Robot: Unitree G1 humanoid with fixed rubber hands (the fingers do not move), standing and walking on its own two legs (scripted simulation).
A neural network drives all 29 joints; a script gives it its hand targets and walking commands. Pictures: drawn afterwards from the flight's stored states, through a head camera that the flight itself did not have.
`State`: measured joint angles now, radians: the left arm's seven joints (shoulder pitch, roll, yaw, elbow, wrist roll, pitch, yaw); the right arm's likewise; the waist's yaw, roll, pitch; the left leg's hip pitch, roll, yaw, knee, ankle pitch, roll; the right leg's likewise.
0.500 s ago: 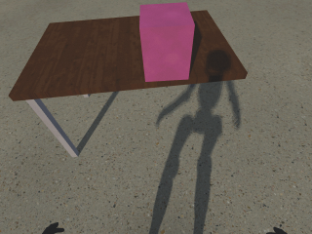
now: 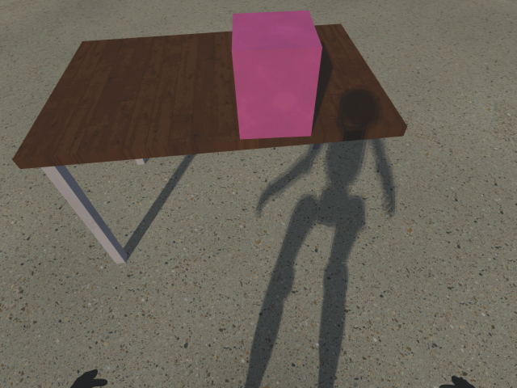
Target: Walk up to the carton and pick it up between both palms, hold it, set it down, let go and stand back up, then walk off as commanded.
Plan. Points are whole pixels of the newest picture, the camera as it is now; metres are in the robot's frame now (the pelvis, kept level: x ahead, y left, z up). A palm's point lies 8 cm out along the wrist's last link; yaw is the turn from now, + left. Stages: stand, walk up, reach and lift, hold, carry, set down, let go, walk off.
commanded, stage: stand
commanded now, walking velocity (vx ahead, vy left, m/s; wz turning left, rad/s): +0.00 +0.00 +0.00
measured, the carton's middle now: (273, 76) +0.86 +0.03 +0.02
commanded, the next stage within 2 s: none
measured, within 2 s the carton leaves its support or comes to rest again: neither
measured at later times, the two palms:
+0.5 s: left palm out of the picture +0.09 +0.32 -0.09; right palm out of the picture +0.11 -0.30 -0.09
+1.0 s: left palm out of the picture +0.09 +0.31 -0.09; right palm out of the picture +0.11 -0.31 -0.09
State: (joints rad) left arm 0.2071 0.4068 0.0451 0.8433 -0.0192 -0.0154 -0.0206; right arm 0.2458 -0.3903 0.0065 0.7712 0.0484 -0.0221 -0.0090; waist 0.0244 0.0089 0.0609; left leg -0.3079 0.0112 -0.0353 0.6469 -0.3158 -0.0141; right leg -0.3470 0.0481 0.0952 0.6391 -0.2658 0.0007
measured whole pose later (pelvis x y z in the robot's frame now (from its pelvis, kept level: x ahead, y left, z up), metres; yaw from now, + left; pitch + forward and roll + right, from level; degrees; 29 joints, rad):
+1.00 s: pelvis +0.00 -0.01 +0.00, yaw +0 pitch -1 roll +1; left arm 0.16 0.41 0.05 0.94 -0.02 -0.02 -0.02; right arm 0.25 -0.40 0.01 0.77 0.05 -0.02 -0.01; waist 0.02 0.01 0.03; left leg -0.30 0.01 -0.04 0.62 -0.30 -0.02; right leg -0.35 0.05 0.10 0.64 -0.27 -0.01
